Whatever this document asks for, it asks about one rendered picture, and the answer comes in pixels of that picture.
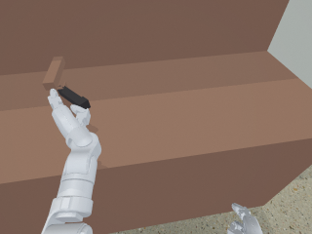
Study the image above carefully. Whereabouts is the left robot hand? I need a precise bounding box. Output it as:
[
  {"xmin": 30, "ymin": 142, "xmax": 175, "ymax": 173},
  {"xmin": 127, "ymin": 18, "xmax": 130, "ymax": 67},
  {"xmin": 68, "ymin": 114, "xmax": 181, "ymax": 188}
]
[{"xmin": 48, "ymin": 88, "xmax": 91, "ymax": 139}]

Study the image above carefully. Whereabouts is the left robot forearm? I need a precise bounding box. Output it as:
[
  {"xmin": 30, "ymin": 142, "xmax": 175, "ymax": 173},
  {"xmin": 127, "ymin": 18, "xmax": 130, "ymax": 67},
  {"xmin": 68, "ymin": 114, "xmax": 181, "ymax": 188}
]
[{"xmin": 41, "ymin": 126, "xmax": 101, "ymax": 234}]

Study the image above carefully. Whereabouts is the right robot hand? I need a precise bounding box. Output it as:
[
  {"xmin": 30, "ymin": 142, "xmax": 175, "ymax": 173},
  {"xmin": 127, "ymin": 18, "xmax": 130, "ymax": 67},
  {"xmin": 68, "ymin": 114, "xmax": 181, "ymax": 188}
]
[{"xmin": 227, "ymin": 203, "xmax": 263, "ymax": 234}]

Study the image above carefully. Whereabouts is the tap lever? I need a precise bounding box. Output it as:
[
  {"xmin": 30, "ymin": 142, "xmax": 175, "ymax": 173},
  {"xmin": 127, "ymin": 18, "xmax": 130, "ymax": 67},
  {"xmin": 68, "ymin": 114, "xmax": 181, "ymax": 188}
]
[{"xmin": 58, "ymin": 86, "xmax": 91, "ymax": 109}]

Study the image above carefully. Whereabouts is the counter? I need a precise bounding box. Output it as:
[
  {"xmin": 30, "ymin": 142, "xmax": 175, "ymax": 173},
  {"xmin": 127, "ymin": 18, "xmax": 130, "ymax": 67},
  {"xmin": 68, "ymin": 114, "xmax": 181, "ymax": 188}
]
[{"xmin": 0, "ymin": 0, "xmax": 312, "ymax": 234}]

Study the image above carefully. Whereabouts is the robot left upper arm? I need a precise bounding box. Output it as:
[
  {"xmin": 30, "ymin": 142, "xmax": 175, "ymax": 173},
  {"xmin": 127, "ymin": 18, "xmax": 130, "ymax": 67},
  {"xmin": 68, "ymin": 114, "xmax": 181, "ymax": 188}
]
[{"xmin": 43, "ymin": 222, "xmax": 93, "ymax": 234}]

